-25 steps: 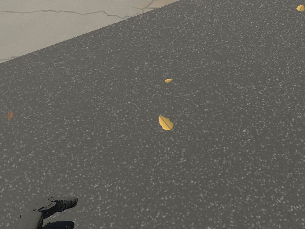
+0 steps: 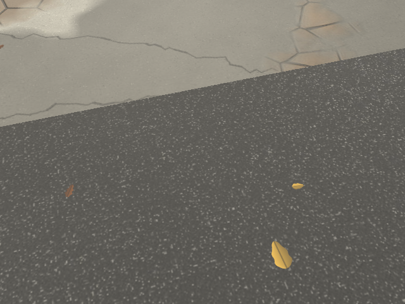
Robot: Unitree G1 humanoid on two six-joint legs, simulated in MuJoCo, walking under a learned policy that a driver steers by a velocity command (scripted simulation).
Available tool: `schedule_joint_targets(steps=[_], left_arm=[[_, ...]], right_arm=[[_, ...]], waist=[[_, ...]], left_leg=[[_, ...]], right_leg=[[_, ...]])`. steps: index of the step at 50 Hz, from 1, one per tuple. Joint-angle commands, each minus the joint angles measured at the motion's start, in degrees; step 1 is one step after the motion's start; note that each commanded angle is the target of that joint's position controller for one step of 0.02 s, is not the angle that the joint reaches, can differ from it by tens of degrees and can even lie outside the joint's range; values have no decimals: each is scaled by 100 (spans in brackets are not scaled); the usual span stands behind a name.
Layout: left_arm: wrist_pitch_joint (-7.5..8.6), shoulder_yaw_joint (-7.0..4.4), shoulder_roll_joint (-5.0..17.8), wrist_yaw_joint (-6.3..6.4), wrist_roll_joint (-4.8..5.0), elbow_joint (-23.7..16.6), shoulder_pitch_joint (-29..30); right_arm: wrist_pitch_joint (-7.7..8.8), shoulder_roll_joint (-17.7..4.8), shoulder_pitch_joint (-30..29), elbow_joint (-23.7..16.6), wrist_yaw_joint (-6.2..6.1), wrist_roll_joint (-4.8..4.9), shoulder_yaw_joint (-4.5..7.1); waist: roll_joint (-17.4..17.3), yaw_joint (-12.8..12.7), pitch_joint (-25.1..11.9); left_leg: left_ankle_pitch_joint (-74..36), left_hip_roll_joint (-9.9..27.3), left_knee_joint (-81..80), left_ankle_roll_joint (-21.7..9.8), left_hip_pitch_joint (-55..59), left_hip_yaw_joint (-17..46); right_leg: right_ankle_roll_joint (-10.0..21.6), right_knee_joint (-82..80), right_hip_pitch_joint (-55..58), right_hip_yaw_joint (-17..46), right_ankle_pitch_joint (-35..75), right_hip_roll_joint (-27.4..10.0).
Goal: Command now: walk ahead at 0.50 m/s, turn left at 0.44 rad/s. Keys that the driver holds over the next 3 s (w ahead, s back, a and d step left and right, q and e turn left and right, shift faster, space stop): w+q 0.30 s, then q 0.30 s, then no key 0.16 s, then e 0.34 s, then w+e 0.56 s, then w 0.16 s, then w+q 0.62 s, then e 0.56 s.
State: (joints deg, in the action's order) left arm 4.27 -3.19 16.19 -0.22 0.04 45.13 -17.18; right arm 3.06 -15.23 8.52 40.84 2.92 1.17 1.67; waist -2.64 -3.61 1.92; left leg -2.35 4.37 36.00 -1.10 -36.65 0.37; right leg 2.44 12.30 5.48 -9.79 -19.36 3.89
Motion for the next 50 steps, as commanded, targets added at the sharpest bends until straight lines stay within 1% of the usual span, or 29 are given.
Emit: schedule_joint_targets(steps=[1,3,4,5,6,7,8,9,10,13,18,22,25,26,27,28,29,30,31,33,34,38,41,43,44,45,46,47,50], left_arm=[[-108,-294,1099,105,55,-219,-16],[-202,-322,1229,186,51,-272,94],[-205,-280,1162,221,68,-314,174],[-92,-99,629,189,-72,-553,-312],[121,48,381,70,-108,-658,-394],[286,-78,883,-43,118,-768,235],[371,-52,889,-76,221,-925,583],[399,-40,812,-43,113,-935,673],[361,-88,872,-9,-14,-910,639],[180,-70,724,15,-107,-850,354],[137,66,399,53,-131,-1066,1278],[168,-11,565,-27,-26,-1141,1621],[223,-147,789,-42,-64,-1015,1131],[259,-187,885,-11,-139,-961,806],[253,-232,1190,50,-242,-979,348],[135,-235,1282,38,-314,-941,310],[26,-234,1019,33,-112,-1016,505],[-54,-135,662,80,-80,-1139,711],[-143,-66,526,95,-116,-1127,928],[-227,-42,587,107,-156,-1053,1232],[-225,-56,602,106,-182,-1001,1257],[-231,-91,656,90,-99,-810,1271],[-277,-35,573,10,-23,-634,1193],[-303,12,536,-57,52,-559,1269],[-284,59,438,-85,63,-461,1041],[-247,106,340,-133,-22,-468,939],[-235,93,261,-130,4,-528,734],[-261,35,515,-91,-19,-499,953],[-376,-99,651,-11,5,-478,860]], right_arm=[[86,-516,-563,-735,115,-5,139],[24,-874,341,-621,85,-5,334],[2,-1176,1246,-442,5,13,506],[-39,-1841,1832,-367,-111,-13,693],[21,-1781,1704,-506,-95,19,627],[49,-1353,1659,-527,-89,-25,509],[70,-1164,1383,-531,-102,-23,459],[72,-1050,1005,-577,-107,-5,419],[77,-883,728,-652,-124,-35,364],[88,-922,508,-694,-201,-71,363],[-34,-1178,713,-492,-386,-20,449],[-224,-1165,1041,-337,-474,28,471],[-284,-1022,682,-471,-532,5,454],[-275,-858,599,-555,-522,-8,408],[-259,-499,726,-705,-511,-121,284],[-239,-322,2055,-631,-452,-50,208],[-298,-1009,2217,-413,-436,5,338],[-406,-1306,1485,-464,-462,44,446],[-522,-1279,1094,-527,-517,27,460],[-665,-1002,934,-632,-549,-8,412],[-671,-813,996,-622,-552,-27,362],[-571,-515,877,-616,-520,-133,223],[-562,-418,750,-541,-458,-164,166],[-549,-402,901,-401,-413,-198,181],[-535,-564,799,-462,-421,-251,206],[-527,-950,809,-571,-470,-319,272],[-550,-1277,513,-514,-491,-317,367],[-511,-937,230,-603,-473,-318,305],[-400,-998,138,-602,-527,-220,385]], waist=[[606,71,117],[771,623,-543],[583,1150,-1010],[-605,1041,-1726],[-999,809,-2519],[-442,1126,-2169],[-97,1001,-1370],[369,717,-797],[332,518,-555],[61,242,-406],[-153,520,-215],[-373,674,-510],[-529,305,-645],[-389,137,-900],[477,59,-1632],[2022,651,-2404],[1529,579,-2342],[1043,330,-1630],[731,323,-1242],[971,473,-602],[1062,504,-528],[1028,454,-915],[1067,386,-946],[993,590,-717],[869,568,-624],[328,489,-652],[-796,136,-526],[-811,269,-311],[-979,354,-52]], left_leg=[[802,-271,-144,-295,-170,-377],[1214,-716,-133,-580,1138,-640],[814,-798,-523,-829,2616,-435],[770,581,-473,-1625,4917,1855],[1459,1511,-1424,-2483,6074,4724],[1825,1383,-1738,-2149,5925,4234],[1651,1176,-1812,-1897,5125,3420],[1050,924,-1879,-1721,4215,2816],[427,728,-1989,-1638,3589,2402],[-498,463,-2246,-1687,2664,1906],[-1344,-186,-1886,-1171,1918,1041],[-796,-84,-1323,-850,2389,1627],[-632,-38,-486,-588,2766,2146],[-434,-334,156,-376,2641,2013],[1445,-770,1654,-101,1922,1522],[4714,-1376,3091,191,550,1203],[4169,-814,3786,364,202,1135],[3672,-636,4014,499,-17,883],[3319,-514,3912,559,12,720],[3041,-389,3486,602,497,548],[2966,-427,3146,593,764,409],[2743,-323,1705,522,1424,258],[2260,-309,414,414,2150,215],[1337,-479,-913,252,2950,7],[1093,-334,-1268,94,3351,214],[683,419,-1361,-171,3660,936],[1621,852,-1515,-601,2675,1208],[2312,764,-1767,-655,2126,1162],[1773,871,-1644,-612,2209,1062]], right_leg=[[571,566,341,251,5108,-1909],[391,1984,202,67,6584,-1795],[182,3311,-565,-69,6045,-1565],[-162,5479,-2806,-61,2782,-909],[-336,6870,-4383,1104,-1410,142],[-207,7040,-5019,1763,-1132,-260],[-112,6634,-5152,1656,-651,-513],[-131,6034,-4982,1561,-327,-742],[-196,5593,-4614,1536,-92,-905],[-511,5031,-4088,1386,197,-960],[-779,2838,-3470,1096,1813,-486],[-681,1821,-3038,1295,2304,-113],[-379,1318,-2603,1477,2229,-235],[-184,1029,-1904,1501,2922,-493],[207,1350,-485,2441,4786,-1652],[1388,1448,970,4385,5705,-3104],[1471,1219,584,4722,3883,-3122],[1199,1050,9,3842,2877,-2647],[1001,881,-627,3303,2203,-2271],[933,506,-1839,2541,1849,-1805],[942,404,-2086,2216,1985,-1632],[1183,531,-1871,1838,3015,-1755],[1131,535,-2013,1914,2091,-1639],[864,646,-2478,1901,1015,-1408],[528,681,-2813,1941,528,-1255],[145,1108,-3154,1786,18,-987],[-156,1463,-2862,1096,-281,-462],[-311,1823,-2512,1000,22,-411],[-285,2642,-2934,875,152,-321]])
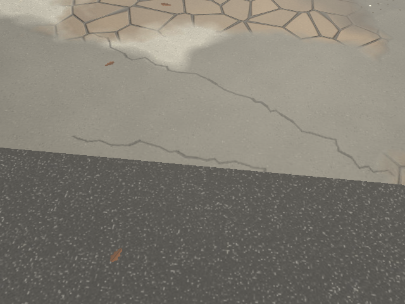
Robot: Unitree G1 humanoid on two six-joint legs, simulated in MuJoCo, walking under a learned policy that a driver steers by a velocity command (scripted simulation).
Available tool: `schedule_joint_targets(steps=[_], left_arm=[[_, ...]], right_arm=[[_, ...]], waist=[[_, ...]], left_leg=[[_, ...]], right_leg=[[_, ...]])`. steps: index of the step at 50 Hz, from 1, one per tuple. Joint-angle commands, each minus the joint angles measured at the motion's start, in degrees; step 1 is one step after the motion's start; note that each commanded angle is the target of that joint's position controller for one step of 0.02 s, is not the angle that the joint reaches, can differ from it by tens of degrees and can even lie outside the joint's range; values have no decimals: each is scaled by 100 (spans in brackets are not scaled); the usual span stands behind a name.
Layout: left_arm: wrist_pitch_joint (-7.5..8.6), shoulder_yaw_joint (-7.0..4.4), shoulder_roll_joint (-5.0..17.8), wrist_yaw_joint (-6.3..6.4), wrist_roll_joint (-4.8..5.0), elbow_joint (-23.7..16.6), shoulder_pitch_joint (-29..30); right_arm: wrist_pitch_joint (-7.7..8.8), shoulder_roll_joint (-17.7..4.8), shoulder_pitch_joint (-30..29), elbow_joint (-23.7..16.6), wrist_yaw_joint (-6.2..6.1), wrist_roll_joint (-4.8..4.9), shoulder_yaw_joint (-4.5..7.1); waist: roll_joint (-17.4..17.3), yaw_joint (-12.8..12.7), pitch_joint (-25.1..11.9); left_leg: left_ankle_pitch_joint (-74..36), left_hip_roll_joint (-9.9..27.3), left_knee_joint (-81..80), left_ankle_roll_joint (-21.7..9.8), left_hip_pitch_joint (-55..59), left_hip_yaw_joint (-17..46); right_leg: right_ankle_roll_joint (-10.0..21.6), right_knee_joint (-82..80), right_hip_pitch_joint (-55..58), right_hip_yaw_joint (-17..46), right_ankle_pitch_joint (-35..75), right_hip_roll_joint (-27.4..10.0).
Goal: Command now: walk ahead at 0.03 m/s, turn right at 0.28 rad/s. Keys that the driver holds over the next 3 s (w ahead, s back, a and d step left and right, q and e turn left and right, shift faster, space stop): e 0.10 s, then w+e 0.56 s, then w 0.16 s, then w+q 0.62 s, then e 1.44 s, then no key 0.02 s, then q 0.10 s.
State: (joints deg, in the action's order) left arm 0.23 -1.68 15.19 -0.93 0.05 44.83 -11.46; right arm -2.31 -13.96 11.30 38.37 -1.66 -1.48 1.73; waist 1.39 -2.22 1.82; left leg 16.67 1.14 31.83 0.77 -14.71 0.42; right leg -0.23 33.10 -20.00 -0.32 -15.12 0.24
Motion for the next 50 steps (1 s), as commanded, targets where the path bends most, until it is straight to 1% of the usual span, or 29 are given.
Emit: schedule_joint_targets(steps=[1,3,5,6,7,8,9,10,11,13,16,19,23,26,27,28,29,30,31,32,34,36,38,42,44,46,48,49,50], left_arm=[[2,-268,710,44,25,-471,210],[-26,-278,581,-5,74,-531,129],[-48,-287,508,-63,90,-547,46],[-69,-307,532,-77,89,-519,-67],[-89,-375,711,-49,79,-514,-187],[-84,-556,1310,20,103,-456,-483],[26,-560,1421,-44,45,-441,-1133],[173,-475,1253,-39,-66,-429,-1191],[266,-440,1124,9,-20,-477,-992],[267,-383,1003,124,76,-601,-630],[185,-376,980,231,64,-693,-544],[168,-446,1131,255,102,-709,-617],[126,-493,1198,204,163,-716,-736],[107,-438,966,171,159,-786,-571],[123,-370,724,166,136,-821,-528],[149,-234,267,152,69,-910,-502],[226,-192,187,167,201,-1270,-625],[254,-307,707,175,280,-1163,-718],[230,-389,975,163,223,-1096,-468],[206,-405,937,149,158,-1002,-442],[205,-391,760,83,122,-1035,-270],[214,-321,511,45,125,-1043,-195],[224,-274,427,38,106,-1118,42],[322,-131,217,-68,49,-1275,742],[380,-104,205,-127,76,-1366,1099],[425,-149,354,-170,124,-1443,1247],[467,-244,576,-173,138,-1405,1003],[474,-338,727,-144,117,-1269,497],[465,-482,991,-80,80,-1038,-329]], right_arm=[[162,-1082,-144,-371,-107,70,374],[172,-1030,-206,-397,-165,135,386],[132,-1070,-325,-407,-199,213,425],[108,-1088,-217,-373,-203,233,453],[106,-1003,-32,-334,-186,203,455],[132,-597,-179,-595,-165,88,357],[222,-642,-858,-829,-139,139,316],[349,-740,-912,-834,-80,280,357],[448,-816,-839,-730,-21,309,381],[607,-873,-841,-616,30,159,427],[740,-645,-829,-523,142,118,380],[790,-471,-997,-506,196,168,298],[864,-680,-1074,-544,253,289,342],[938,-803,-531,-404,234,304,435],[957,-911,-75,-310,194,282,493],[963,-1222,757,-198,134,177,573],[909,-1788,1181,-68,182,8,681],[909,-1496,877,-90,210,88,630],[897,-1092,674,-121,186,179,518],[883,-889,491,-151,176,160,443],[863,-700,314,-82,161,103,360],[907,-706,454,55,173,91,355],[916,-795,567,190,176,112,374],[839,-1022,686,409,166,240,401],[782,-1140,927,538,172,318,409],[725,-1269,1074,639,179,352,431],[660,-1387,1077,702,169,364,455],[635,-1390,1011,715,159,378,440],[637,-1230,1062,719,154,341,373]], waist=[[-1375,201,-90],[-1221,197,-230],[-1017,156,-361],[-895,167,-485],[-402,209,-485],[1052,318,-385],[1512,-355,-278],[1065,-328,-208],[707,-195,-123],[316,-69,-127],[418,-25,-217],[534,-105,-185],[662,-129,-180],[612,261,-243],[525,494,-390],[-283,791,-916],[-1693,629,-1016],[-1504,527,-534],[-1162,561,-61],[-859,494,5],[-837,394,111],[-823,396,73],[-698,415,133],[-613,561,198],[-596,670,267],[-658,627,297],[-740,372,163],[-698,31,-144],[-611,-366,-725]], left_leg=[[-900,1384,-1081,-916,74,1073],[-2168,1631,-764,-1079,326,1048],[-2473,1558,-416,-951,411,801],[-1585,1408,-284,-782,306,615],[-114,1093,203,-517,-112,293],[1319,119,1549,13,-1361,-636],[2383,-453,2695,91,-2703,-67],[2077,-150,3315,-35,-3248,540],[1588,27,3403,-141,-3344,643],[680,221,2904,-149,-3194,628],[-190,14,1831,82,-2288,291],[-549,-200,706,237,-1626,185],[-704,-309,-62,251,-879,262],[-843,-264,-606,42,219,230],[-707,10,-731,-105,937,397],[116,1061,-1001,-476,2063,1519],[2215,2203,-1847,-1302,2672,4083],[3123,2346,-2084,-1489,2300,4503],[2587,2054,-2008,-1311,1973,3662],[1740,1723,-2000,-1122,1709,2872],[428,1346,-2134,-956,1202,1856],[-259,1191,-2281,-1030,1007,1306],[-681,1191,-2395,-1157,985,989],[-1417,1109,-2402,-1158,889,431],[-1516,1142,-2356,-1152,793,423],[-1667,1311,-2220,-1115,967,582],[-2258,1416,-1850,-998,1172,685],[-3078,1266,-1237,-866,1098,510],[-3377,946,-169,-679,684,270]], right_leg=[[19,867,-444,-56,-502,-18],[92,1103,-560,-114,-890,-95],[192,509,-284,-259,-433,-62],[304,115,31,-278,-26,29],[523,-325,424,175,262,-86],[1246,-1047,930,2066,-852,-953],[2098,-2118,1643,4125,-1792,-1802],[2124,-2215,1950,4364,-2168,-2053],[1882,-2091,1951,4004,-2247,-1885],[1530,-2035,1809,3265,-1662,-1522],[1349,-2107,1359,2295,-595,-940],[1317,-1988,1000,1988,-256,-753],[1289,-1816,644,2437,-694,-842],[1024,-1317,235,2595,-997,-629],[830,-796,-149,2424,-1130,-418],[515,873,-840,1762,-1585,54],[315,2465,-2406,1031,-2166,569],[239,3334,-2987,1016,-1757,49],[212,3602,-3134,954,-1227,-124],[162,3641,-2941,883,-776,-237],[100,3411,-2598,854,-199,-449],[30,3201,-2415,736,171,-413],[-54,2628,-2456,706,445,-395],[-81,1046,-1932,249,1252,-474],[-59,491,-1489,68,1303,-373],[40,94,-1206,95,1152,-283],[195,-273,-642,71,935,-149],[338,-536,191,-41,981,-11],[499,-520,1513,-37,1072,-37]])
Over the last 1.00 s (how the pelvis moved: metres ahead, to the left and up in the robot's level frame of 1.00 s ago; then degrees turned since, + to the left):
0.38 0.04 0.00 23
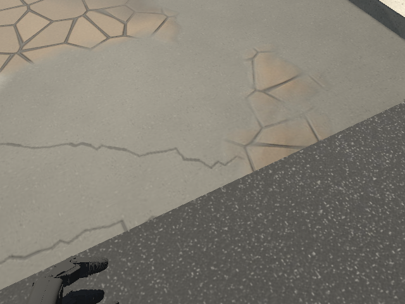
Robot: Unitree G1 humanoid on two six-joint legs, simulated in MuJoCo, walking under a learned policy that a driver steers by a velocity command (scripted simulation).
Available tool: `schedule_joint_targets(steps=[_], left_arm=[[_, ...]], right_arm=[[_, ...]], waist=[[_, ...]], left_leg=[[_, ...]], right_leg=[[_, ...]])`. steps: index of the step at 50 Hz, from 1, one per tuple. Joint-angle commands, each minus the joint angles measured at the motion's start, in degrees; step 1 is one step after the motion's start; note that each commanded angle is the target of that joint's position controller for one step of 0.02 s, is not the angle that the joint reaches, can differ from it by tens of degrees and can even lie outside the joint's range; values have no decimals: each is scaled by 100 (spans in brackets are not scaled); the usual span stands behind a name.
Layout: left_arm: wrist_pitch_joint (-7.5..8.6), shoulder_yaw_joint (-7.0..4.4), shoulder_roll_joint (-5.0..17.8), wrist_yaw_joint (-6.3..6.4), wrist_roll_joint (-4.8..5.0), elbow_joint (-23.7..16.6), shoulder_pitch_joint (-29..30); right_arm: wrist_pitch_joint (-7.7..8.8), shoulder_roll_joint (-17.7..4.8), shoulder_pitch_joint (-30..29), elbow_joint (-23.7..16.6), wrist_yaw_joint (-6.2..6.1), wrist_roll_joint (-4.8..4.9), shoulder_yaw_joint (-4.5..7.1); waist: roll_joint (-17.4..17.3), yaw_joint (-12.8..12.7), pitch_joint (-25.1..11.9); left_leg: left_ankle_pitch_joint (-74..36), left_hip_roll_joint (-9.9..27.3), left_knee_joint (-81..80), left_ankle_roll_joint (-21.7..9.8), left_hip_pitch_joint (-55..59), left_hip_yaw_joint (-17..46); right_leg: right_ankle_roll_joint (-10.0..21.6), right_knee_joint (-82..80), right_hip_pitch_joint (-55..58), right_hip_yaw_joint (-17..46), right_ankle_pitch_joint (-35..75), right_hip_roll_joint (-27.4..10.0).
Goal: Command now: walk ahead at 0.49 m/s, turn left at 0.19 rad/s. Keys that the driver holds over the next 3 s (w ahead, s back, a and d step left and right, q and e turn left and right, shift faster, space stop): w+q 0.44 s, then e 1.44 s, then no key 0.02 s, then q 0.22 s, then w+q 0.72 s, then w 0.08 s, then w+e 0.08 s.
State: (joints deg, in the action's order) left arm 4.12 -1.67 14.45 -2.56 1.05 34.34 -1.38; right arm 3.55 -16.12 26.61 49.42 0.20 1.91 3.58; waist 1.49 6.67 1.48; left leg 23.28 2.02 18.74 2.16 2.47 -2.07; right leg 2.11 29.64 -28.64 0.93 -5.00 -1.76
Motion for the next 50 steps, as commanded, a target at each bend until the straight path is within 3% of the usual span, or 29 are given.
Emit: schedule_joint_targets(steps=[1,2,3,4,5,6,9,11,14,19,23,25,26,27,28,29,30,31,32,33,34,36,37,39,42,46,48,49,50], left_arm=[[32,-610,1540,184,-134,142,-2406],[-4,-608,1812,177,-222,179,-2473],[195,-132,366,183,-734,408,-3218],[271,-136,419,123,-555,561,-2561],[271,-40,231,165,-368,499,-2099],[272,35,69,216,-329,535,-1984],[261,79,-29,300,-462,420,-1398],[305,22,190,292,-556,514,-1435],[345,28,281,228,-703,712,-1665],[328,26,500,89,-679,1199,-2226],[247,-35,671,98,-597,1577,-2634],[238,-118,950,95,-506,1682,-2545],[262,-130,1026,43,-530,1656,-2555],[266,73,392,-14,-684,1623,-3249],[273,267,99,-201,-702,1560,-3575],[187,57,502,-314,-340,1299,-2054],[214,-11,522,-270,-317,1111,-1342],[223,-67,713,-128,-508,1181,-1412],[219,0,479,-40,-598,1243,-1674],[185,131,51,-8,-580,1354,-1935],[134,162,-108,-7,-537,1491,-2269],[63,88,-55,-115,-362,1682,-2728],[45,69,10,-173,-337,1646,-2592],[40,61,175,-175,-448,1358,-2053],[54,61,350,-32,-453,1101,-1626],[100,-26,486,-21,-398,938,-1365],[242,-147,639,-57,-309,801,-1177],[334,-231,805,-46,-277,772,-1256],[397,-415,1501,38,-185,665,-1265]], right_arm=[[80,-566,-462,-578,-28,-185,10],[164,8,243,-669,-33,-76,-149],[445,66,16,-444,410,-852,-258],[525,-70,-693,-517,429,-715,-126],[539,-228,-670,-484,358,-637,-127],[513,-53,-688,-514,324,-682,-198],[322,41,-872,-538,428,-630,-293],[273,52,-1244,-615,505,-605,-329],[239,133,-1673,-687,594,-561,-378],[79,11,-2305,-894,584,-529,-332],[96,-150,-2833,-1095,493,-518,-225],[201,-452,-2618,-1116,409,-380,-77],[244,-756,-2073,-964,331,-304,41],[192,-1005,-1026,-706,230,-335,108],[83,-1088,270,-462,155,-401,102],[106,-1034,1096,-131,69,-558,204],[220,-1283,407,-45,7,-465,323],[239,-932,-428,-169,-37,-297,250],[242,-526,-940,-266,-60,-210,100],[245,-285,-1304,-367,-33,-222,10],[253,-208,-1590,-471,5,-300,-13],[359,-528,-2408,-790,38,-400,96],[392,-732,-2467,-865,10,-435,183],[412,-916,-2138,-826,-90,-474,308],[436,-835,-1934,-818,-119,-470,374],[372,-776,-2114,-980,-169,-420,386],[344,-633,-2052,-903,-172,-405,315],[316,-490,-1839,-826,-154,-366,262],[283,-101,-1243,-1037,-217,-348,167]], waist=[[107,-1644,-1725],[1622,-1222,-2509],[1198,-1675,-1920],[1233,-1376,-166],[643,-1088,-452],[458,-884,-538],[326,-540,-464],[194,-560,-254],[78,-614,-167],[163,-773,185],[191,-887,321],[235,-483,72],[224,-261,-428],[-539,-267,-2113],[-1393,67,-3632],[-506,751,-2784],[-662,385,-1286],[-657,-16,-856],[-674,-406,-786],[-543,-736,-634],[-382,-972,-641],[-332,-1348,-657],[-379,-1236,-648],[-391,-927,-566],[-397,-693,-494],[-381,-615,-410],[-287,-580,-447],[16,-604,-568],[1245,-255,-1243]], left_leg=[[-2294,474,3066,-550,-2254,278],[1046,-340,4816,-278,-3936,513],[146,-542,4961,-760,-4802,1460],[-266,-383,5482,-817,-5576,1032],[-654,-29,5504,-874,-5239,749],[-887,228,5344,-889,-4917,785],[-1203,462,4946,-637,-4421,849],[-1694,484,4503,-514,-4678,750],[-2659,479,3409,-460,-4697,559],[-3341,262,2220,-588,-4290,289],[-2500,-76,1474,-785,-4053,14],[-2754,-589,958,-1006,-2657,-340],[-3516,-701,1191,-1238,-1107,-269],[-5645,338,2246,-2205,1967,718],[-6300,2251,1307,-3495,3699,3308],[-5839,2144,730,-2844,2953,3363],[-5501,1937,513,-2298,1285,2406],[-5326,1723,336,-2131,47,1768],[-5327,1569,44,-2029,-878,1370],[-5074,1515,-346,-1954,-1749,1092],[-4654,1430,-667,-1901,-2306,845],[-3970,984,-832,-1602,-3198,-70],[-3773,898,-825,-1565,-3200,-258],[-3449,1279,-798,-1746,-2496,17],[-3146,1883,-710,-1903,-1285,413],[-1868,1751,-412,-1570,-915,90],[-980,1436,-15,-1223,-1056,-100],[-695,1180,388,-949,-1089,-296],[243,242,1611,-245,-1378,-1125]], right_leg=[[642,61,4199,1130,81,-1128],[1368,-739,5276,3643,-1304,-2329],[1307,-1302,5043,3699,-3748,-1674],[1079,-1534,3829,2851,-3387,-1588],[1080,-1592,3322,2348,-2593,-1639],[1049,-1641,2929,1966,-1776,-1597],[1110,-2116,2166,1101,-425,-1587],[1194,-2374,2115,492,147,-1506],[1164,-2395,2198,-353,1092,-1350],[959,-2275,2532,-984,1438,-1411],[809,-1824,3514,-1160,2493,-1488],[549,-912,3241,-1433,4446,-1194],[281,-150,2506,-1466,4717,-960],[-217,1548,864,-1435,3118,-657],[-575,3442,-315,-1000,-2755,182],[-413,4507,-937,-16,-3279,271],[-303,4678,-1354,191,-3135,-218],[-290,4392,-1047,200,-3143,-580],[-269,4036,-477,219,-3034,-736],[-325,3760,153,192,-2951,-814],[-395,3571,652,119,-2664,-753],[-494,3077,1459,-259,-1638,-557],[-540,2878,1453,-400,-1339,-474],[-482,2371,847,-216,-1167,-578],[-371,1558,97,170,-1007,-796],[-107,686,332,-170,-518,-480],[269,66,893,-363,137,-104],[606,-362,1303,-205,1168,-116],[1833,-830,2254,1392,3424,-1289]])
Over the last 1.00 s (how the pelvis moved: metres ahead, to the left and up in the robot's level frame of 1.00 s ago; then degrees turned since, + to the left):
0.30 -0.10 -0.01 -25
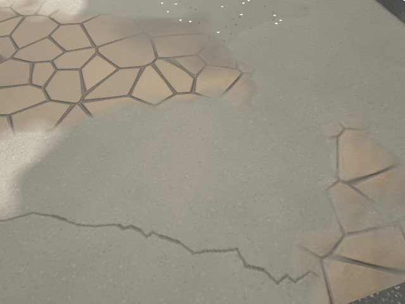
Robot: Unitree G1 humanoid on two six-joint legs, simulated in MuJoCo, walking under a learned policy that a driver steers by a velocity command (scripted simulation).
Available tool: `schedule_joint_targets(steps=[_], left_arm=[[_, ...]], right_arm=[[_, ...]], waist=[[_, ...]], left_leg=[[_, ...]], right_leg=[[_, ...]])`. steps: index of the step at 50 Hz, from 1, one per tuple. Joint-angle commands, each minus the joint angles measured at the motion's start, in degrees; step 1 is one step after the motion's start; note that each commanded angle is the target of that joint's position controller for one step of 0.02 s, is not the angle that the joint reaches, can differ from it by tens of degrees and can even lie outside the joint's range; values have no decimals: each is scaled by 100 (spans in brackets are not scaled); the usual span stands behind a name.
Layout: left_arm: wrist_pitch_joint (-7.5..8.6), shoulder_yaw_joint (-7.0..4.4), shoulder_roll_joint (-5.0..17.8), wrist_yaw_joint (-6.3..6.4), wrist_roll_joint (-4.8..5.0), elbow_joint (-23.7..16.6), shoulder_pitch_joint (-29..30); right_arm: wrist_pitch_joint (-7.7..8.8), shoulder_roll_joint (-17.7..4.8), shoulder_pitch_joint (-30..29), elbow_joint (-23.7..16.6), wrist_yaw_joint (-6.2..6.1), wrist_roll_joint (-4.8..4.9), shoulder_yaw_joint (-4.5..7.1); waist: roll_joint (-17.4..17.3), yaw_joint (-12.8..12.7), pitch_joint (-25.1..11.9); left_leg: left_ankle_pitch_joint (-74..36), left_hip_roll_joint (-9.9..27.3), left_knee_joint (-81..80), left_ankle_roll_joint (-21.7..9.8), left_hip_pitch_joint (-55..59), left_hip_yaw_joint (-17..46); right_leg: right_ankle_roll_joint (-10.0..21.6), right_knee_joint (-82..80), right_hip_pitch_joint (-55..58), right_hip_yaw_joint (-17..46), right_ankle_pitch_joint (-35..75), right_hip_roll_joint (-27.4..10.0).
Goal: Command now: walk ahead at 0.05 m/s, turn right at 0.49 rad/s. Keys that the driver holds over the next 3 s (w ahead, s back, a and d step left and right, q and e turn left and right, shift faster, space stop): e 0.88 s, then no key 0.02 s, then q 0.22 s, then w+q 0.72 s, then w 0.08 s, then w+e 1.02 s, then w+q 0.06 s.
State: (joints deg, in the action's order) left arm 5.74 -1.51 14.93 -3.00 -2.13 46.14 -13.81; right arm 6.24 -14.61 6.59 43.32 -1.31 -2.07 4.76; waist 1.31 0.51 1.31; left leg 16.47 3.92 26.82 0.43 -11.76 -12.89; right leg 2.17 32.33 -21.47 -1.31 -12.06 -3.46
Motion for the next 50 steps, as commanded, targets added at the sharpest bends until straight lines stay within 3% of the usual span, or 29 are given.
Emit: schedule_joint_targets(steps=[1,2,3,4,5,9,13,16,17,19,21,22,23,24,25,26,28,30,34,38,40,41,42,43,44,45,46,47,50], left_arm=[[294,-544,1684,113,88,-523,-580],[373,-580,1573,188,-60,-253,-941],[362,-590,1434,201,-31,-248,-788],[297,-514,1175,200,72,-334,-489],[244,-464,994,192,162,-392,-295],[110,-461,1041,127,18,-711,129],[180,-539,1218,22,62,-866,29],[176,-543,1216,-2,78,-936,-88],[-407,-641,1291,156,271,-697,-231],[-806,-627,1302,201,317,-849,-224],[-931,-616,1254,180,288,-1022,250],[-939,-592,1183,201,297,-1110,527],[-925,-511,910,227,304,-1223,590],[-909,-420,551,268,275,-1256,306],[-940,-507,957,292,40,-1181,166],[-951,-578,1125,279,52,-1044,127],[-1008,-603,1108,208,117,-851,-26],[-1027,-533,975,137,188,-828,59],[-1089,-387,709,67,223,-978,538],[-1092,-339,738,53,274,-1014,547],[-1035,-321,665,89,223,-877,216],[-972,-346,797,153,140,-824,116],[-884,-460,1405,209,69,-872,27],[-858,-670,2096,162,153,-829,-323],[-836,-638,1804,149,174,-803,-426],[-831,-511,1414,190,187,-818,-79],[-846,-407,1119,237,168,-851,368],[-822,-345,944,300,182,-867,591],[-747,-163,567,338,162,-730,529]], right_arm=[[55,-469,126,-723,-78,-15,32],[-45,-543,-403,-744,-8,-42,37],[-132,-652,-432,-710,-39,-20,86],[-167,-813,-244,-615,-100,-81,152],[-151,-721,-195,-598,-152,-108,113],[-197,-630,245,-369,-87,-45,52],[-387,-666,310,-199,-44,-20,-28],[-379,-712,244,-146,-98,-27,-102],[-588,-687,-174,-407,-44,360,-34],[-730,-635,160,-442,53,337,-103],[-756,-628,591,-382,44,232,-125],[-735,-681,849,-338,-8,159,-108],[-716,-1126,908,-395,-79,30,-22],[-745,-1697,481,-577,-91,23,71],[-773,-1715,699,-561,-56,-2,110],[-764,-1240,514,-614,-37,52,-12],[-754,-885,-28,-728,-38,70,-113],[-744,-894,134,-702,-69,53,-107],[-766,-1032,519,-589,-16,77,-19],[-821,-1216,438,-574,110,58,69],[-855,-1269,289,-564,132,158,97],[-854,-1216,482,-493,148,177,101],[-888,-883,688,-608,178,119,34],[-993,-643,49,-1025,63,102,-81],[-1041,-832,-109,-969,8,106,-50],[-1028,-860,-11,-854,9,176,-22],[-978,-875,178,-678,39,211,-11],[-956,-932,313,-565,62,135,15],[-1000,-745,590,-291,149,141,-50]], waist=[[1381,-274,-1201],[741,-479,-940],[556,-391,-863],[498,-231,-908],[435,-73,-757],[313,185,-780],[387,-17,-730],[398,-235,-768],[483,-329,-690],[779,-331,-924],[810,-87,-882],[650,114,-786],[-142,104,-583],[-1443,-151,-342],[-1450,-36,-502],[-927,-166,-381],[-866,-376,-208],[-1047,-191,-271],[-1149,137,-382],[-1422,177,-385],[-1205,-100,-386],[-717,-158,-344],[877,-41,-253],[1534,-352,-89],[897,-464,-113],[615,-272,20],[548,-54,69],[698,5,-27],[469,7,-424]], left_leg=[[2280,-651,1577,228,-1493,599],[2201,-469,2107,208,-2183,1358],[1994,-303,2667,242,-2362,1515],[1906,-217,3088,278,-2272,1610],[1791,-117,3300,284,-2044,1676],[658,-230,2869,462,-1395,1501],[568,-206,2069,590,-1330,1515],[752,-203,1701,521,-1442,1566],[608,-490,1257,238,-1735,1372],[558,-645,979,127,-1376,1293],[168,-672,392,31,-643,1264],[-302,-535,-277,-47,-50,1359],[-111,448,-1006,-300,308,2304],[-1169,1750,-1438,-794,446,3727],[-2133,2301,-1159,-1506,45,3961],[-2409,1985,-1087,-1547,-70,3499],[-2437,1191,-930,-1143,-34,2357],[-3051,940,-741,-1082,403,1822],[-2692,1137,-552,-1094,791,1578],[-2304,1268,-341,-1006,519,1421],[-2037,1207,156,-715,211,1167],[-1432,1079,693,-351,-240,946],[485,462,2177,105,-1480,405],[2090,-313,2897,232,-2290,898],[1962,-169,3413,236,-2350,1369],[1471,-103,3547,195,-2249,1469],[977,-32,3340,167,-2036,1499],[670,-73,3296,169,-1887,1399],[449,-158,2880,205,-1244,1326]], right_leg=[[2506,-1591,2496,3213,3495,-1809],[2031,-1621,2721,2966,2829,-1573],[1689,-1526,2703,2525,2794,-1354],[1644,-1490,2469,2313,3198,-1322],[1599,-1553,1977,2114,3485,-1295],[1542,-1754,1321,1669,3280,-880],[1573,-1709,1436,2027,2464,-891],[1640,-1572,1638,2488,2060,-991],[1013,-784,2174,2015,3258,-465],[846,-550,2046,2151,3774,-383],[654,-501,1314,2370,3014,-288],[445,-376,722,2386,2179,-104],[124,207,-70,2037,814,360],[-140,1172,-1023,898,-1567,1423],[-200,2467,-877,740,-2318,1033],[-181,2990,-814,851,-2033,895],[-296,3424,-785,591,-1344,773],[-450,3161,-888,357,-1242,723],[-484,2011,-528,122,-1412,568],[-323,833,282,-244,-1444,583],[-170,-400,963,-421,-560,679],[-83,-1113,1427,43,-24,575],[233,-1675,1980,2108,947,-827],[1187,-1446,1509,3198,2549,-1736],[1433,-1453,1538,3024,2470,-1614],[1335,-1478,1392,2477,2123,-1292],[1076,-1516,1290,1984,1857,-888],[947,-1478,1382,1688,2133,-661],[855,-1499,1564,1215,2456,-553]])
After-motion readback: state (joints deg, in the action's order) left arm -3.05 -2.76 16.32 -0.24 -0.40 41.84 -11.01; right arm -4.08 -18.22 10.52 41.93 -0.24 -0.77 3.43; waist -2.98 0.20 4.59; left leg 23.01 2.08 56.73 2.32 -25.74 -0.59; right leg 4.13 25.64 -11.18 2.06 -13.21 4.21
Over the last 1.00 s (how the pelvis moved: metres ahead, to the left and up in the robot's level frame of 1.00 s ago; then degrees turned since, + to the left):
0.45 0.04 0.01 4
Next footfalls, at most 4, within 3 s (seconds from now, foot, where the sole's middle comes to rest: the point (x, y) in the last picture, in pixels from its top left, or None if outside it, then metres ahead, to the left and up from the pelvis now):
0.46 left None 0.11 0.10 -0.77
0.84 right None -0.02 -0.09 -0.77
1.34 left None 0.03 0.08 -0.77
1.76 right None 0.31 -0.20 -0.77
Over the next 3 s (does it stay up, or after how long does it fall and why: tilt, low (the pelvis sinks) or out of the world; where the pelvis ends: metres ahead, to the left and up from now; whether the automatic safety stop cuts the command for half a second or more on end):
stays up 0.84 -0.25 -0.10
